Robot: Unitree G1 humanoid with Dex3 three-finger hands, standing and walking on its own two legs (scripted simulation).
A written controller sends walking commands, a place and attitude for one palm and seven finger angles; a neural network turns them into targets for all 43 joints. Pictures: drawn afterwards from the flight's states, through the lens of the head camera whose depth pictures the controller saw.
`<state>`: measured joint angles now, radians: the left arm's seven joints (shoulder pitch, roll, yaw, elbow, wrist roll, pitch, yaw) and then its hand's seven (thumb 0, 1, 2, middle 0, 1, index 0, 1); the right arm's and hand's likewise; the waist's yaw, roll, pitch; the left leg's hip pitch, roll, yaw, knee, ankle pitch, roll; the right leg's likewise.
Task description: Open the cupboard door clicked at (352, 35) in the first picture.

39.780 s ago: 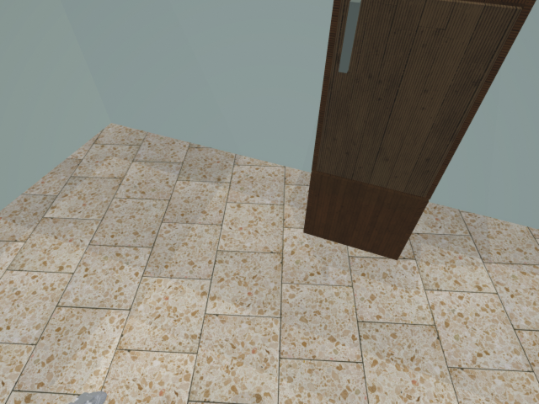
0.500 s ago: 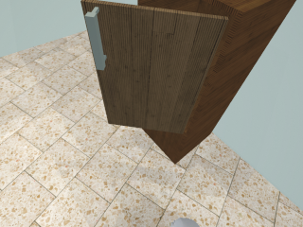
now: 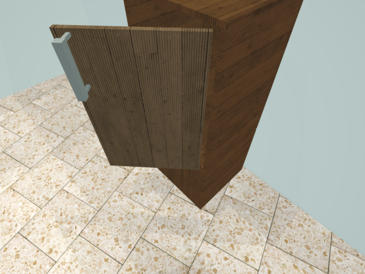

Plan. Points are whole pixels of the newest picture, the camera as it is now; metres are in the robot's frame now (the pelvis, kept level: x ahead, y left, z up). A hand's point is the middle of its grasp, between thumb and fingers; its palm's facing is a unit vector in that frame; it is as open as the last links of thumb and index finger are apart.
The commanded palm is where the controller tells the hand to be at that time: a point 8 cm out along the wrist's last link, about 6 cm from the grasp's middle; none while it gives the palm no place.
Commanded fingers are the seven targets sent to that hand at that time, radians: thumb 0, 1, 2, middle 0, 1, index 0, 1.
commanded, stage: come to a stop and stand still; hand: left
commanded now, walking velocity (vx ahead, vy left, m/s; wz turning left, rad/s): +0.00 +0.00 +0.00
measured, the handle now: (75, 68) +0.57 +0.29 +0.16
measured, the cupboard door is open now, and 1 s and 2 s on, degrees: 43 43 43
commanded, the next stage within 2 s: look again from close up in 0.40 s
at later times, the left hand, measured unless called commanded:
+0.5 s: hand out of the picture -0.01 +0.13 -0.17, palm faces +0.06 -0.99 -0.15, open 7.4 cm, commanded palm none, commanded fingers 0.00 0.90 0.90 -0.20 -0.30 -0.20 -0.30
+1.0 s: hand out of the picture -0.01 +0.22 -0.18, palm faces +0.01 -0.98 -0.20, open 7.4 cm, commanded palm none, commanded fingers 0.00 0.90 0.90 -0.20 -0.30 -0.20 -0.30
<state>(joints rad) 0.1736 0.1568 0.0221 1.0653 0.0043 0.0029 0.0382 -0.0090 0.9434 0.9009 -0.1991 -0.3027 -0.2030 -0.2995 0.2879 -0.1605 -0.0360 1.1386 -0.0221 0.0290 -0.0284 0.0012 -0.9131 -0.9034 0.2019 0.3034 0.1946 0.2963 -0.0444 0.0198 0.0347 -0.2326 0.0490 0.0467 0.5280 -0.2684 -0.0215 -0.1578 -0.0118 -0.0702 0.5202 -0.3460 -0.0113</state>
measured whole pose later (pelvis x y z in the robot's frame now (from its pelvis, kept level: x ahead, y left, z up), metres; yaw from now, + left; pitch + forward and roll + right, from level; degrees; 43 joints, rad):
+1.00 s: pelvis -0.03 +0.03 +0.00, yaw -1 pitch -2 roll -1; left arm 0.32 0.20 0.00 1.03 0.03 0.00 0.03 0.00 0.91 0.90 -0.19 -0.30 -0.20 -0.30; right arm 0.27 -0.16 0.00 1.04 -0.02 -0.01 -0.02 0.00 -0.93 -0.90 0.20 0.30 0.20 0.30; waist 0.00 -0.03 0.00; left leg -0.25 -0.01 0.07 0.51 -0.23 0.05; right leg -0.17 -0.05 -0.05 0.49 -0.28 0.03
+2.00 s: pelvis +0.00 +0.08 +0.00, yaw +0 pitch -3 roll -1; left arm 0.24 0.16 -0.01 1.05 0.01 -0.02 0.06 0.00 0.93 0.90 -0.20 -0.30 -0.20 -0.30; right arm 0.31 -0.14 0.01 1.07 -0.02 -0.03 -0.03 0.01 -0.92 -0.90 0.21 0.30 0.20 0.30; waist -0.03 0.00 0.04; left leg -0.19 -0.07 0.11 0.49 -0.26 0.11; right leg -0.24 -0.03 -0.07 0.51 -0.22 0.00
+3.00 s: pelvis -0.02 +0.06 +0.01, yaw +0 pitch -2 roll +0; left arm 0.35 0.12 -0.01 1.08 0.02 -0.02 0.04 0.00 0.91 0.90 -0.19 -0.30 -0.20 -0.30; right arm 0.35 -0.10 0.01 1.13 -0.01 -0.02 -0.02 0.00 -0.91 -0.90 0.20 0.30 0.20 0.30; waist -0.01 -0.03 0.00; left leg -0.20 -0.06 0.09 0.42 -0.20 0.09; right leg -0.24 0.00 -0.09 0.42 -0.16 -0.03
